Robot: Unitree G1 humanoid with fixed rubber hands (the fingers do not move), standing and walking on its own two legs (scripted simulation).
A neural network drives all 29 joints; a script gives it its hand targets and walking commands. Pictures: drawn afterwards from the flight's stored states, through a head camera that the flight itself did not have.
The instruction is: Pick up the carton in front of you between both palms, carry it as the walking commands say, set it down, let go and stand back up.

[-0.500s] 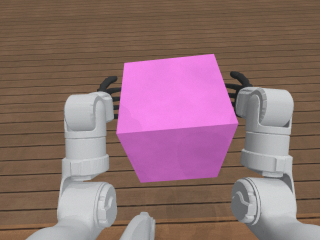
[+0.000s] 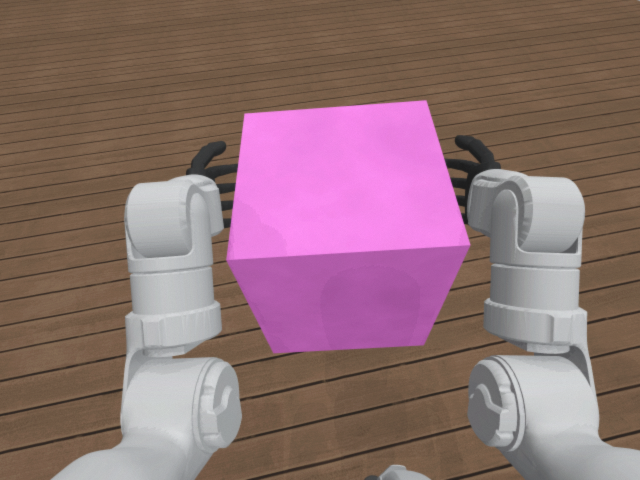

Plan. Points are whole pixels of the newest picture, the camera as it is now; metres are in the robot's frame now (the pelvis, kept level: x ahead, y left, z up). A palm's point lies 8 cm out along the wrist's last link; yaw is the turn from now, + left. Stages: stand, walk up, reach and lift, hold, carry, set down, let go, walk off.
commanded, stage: carry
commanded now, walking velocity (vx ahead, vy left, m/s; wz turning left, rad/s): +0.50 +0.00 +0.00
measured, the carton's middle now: (342, 239) +0.39 -0.02 +0.10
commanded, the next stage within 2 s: none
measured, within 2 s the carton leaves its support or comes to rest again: neither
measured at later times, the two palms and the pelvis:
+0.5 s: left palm (200, 84) +0.70 +0.19 +0.16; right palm (379, 68) +0.70 -0.11 +0.17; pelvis +0.32 +0.04 +0.02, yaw +0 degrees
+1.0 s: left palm (234, 55) +0.90 +0.16 +0.12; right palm (374, 45) +0.91 -0.13 +0.12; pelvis +0.64 +0.01 +0.03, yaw +2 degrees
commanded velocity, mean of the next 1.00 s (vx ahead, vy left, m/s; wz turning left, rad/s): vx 0.50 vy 0.00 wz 0.00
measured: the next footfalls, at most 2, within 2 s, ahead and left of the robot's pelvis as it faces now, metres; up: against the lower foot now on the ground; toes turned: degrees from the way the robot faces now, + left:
left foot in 0.40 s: +0.45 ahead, +0.11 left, +0.01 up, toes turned +7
right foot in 0.88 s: +0.73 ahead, -0.07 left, +0.01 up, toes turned -10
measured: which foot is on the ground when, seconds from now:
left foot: down 0.00-0.00, up 0.02-0.38, down 0.40-0.90, up 0.92-1.00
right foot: down 0.00-0.40, up 0.42-0.86, down 0.88-1.00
